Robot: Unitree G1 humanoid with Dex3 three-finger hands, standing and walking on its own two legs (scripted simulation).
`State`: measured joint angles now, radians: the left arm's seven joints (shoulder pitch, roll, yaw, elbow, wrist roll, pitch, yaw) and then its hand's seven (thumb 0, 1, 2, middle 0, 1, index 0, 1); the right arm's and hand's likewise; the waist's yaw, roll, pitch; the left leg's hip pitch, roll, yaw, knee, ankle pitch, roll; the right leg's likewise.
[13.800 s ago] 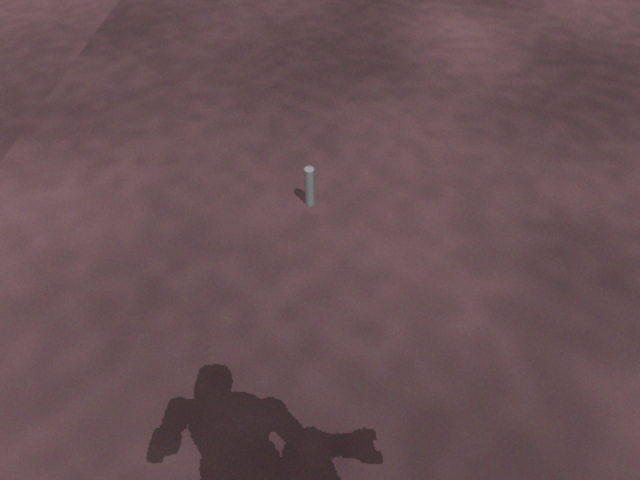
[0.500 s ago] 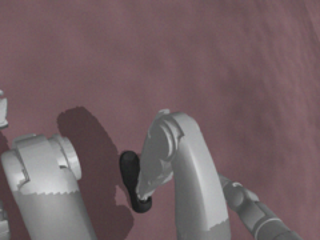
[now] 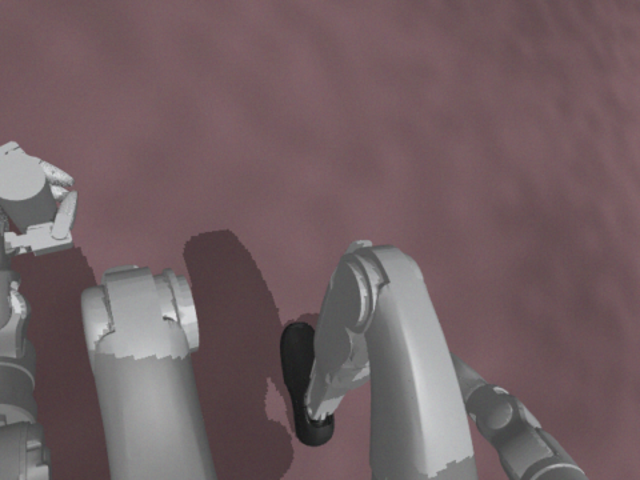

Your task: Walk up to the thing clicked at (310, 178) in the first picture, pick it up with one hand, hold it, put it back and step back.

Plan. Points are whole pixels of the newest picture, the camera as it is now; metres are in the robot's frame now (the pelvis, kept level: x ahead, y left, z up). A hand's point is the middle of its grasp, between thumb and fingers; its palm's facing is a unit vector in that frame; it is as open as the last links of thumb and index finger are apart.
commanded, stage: settle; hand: left
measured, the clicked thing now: (34, 211) +0.40 +0.27 -0.13
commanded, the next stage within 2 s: lift in 1.20 s
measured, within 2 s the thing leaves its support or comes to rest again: neither
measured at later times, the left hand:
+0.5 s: hand (31, 181) +0.39 +0.25 -0.01, palm faces +0.14 -0.99 -0.07, open 5.6 cm
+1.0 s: hand (24, 157) +0.39 +0.25 +0.03, palm faces +0.16 -0.99 -0.03, open 5.6 cm
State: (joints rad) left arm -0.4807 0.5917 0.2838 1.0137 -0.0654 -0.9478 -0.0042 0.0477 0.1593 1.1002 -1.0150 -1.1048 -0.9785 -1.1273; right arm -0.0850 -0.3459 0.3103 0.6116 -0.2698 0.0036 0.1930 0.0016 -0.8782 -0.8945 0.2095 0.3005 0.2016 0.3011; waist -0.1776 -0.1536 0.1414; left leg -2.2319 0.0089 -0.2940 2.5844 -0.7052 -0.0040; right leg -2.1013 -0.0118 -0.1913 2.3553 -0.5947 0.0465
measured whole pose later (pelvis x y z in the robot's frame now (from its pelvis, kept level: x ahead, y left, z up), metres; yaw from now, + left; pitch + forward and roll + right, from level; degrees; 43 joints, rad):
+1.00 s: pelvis +0.02 -0.02 +0.07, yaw +9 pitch +32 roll -4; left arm -0.46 0.34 0.31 0.74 -0.18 -0.61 -0.28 0.05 0.16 1.11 -1.03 -1.11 -0.99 -1.12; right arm 0.03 -0.30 0.03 0.63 -0.06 -0.01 0.06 0.01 -0.90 -0.89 0.21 0.30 0.20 0.30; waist -0.08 -0.01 -0.13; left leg -2.14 0.02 -0.10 2.30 -0.72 -0.02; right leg -2.12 -0.06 -0.04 2.24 -0.67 0.01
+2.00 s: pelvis +0.03 -0.02 +0.17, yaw +11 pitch +32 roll -3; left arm -0.29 0.30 0.24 0.42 -0.22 -0.40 -0.26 0.05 0.16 1.11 -1.02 -1.12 -0.99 -1.12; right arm 0.09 -0.28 -0.01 0.59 0.03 -0.02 0.00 0.01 -0.90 -0.89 0.21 0.30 0.20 0.30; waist -0.04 0.02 -0.19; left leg -1.83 0.03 -0.06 1.96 -0.69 -0.02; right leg -1.82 -0.06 -0.03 1.92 -0.66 0.01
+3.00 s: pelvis +0.09 -0.01 +0.39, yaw +11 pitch +14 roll -1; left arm -0.14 0.24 0.15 0.39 -0.22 -0.32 -0.21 0.05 0.17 1.10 -1.02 -1.13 -0.98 -1.13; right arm 0.24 -0.23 0.01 0.63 0.03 -0.06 -0.05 0.01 -0.90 -0.89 0.21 0.30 0.20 0.30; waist -0.03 0.02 -0.10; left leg -0.85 0.05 -0.02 1.12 -0.52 -0.02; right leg -0.85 -0.03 -0.05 1.09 -0.48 0.01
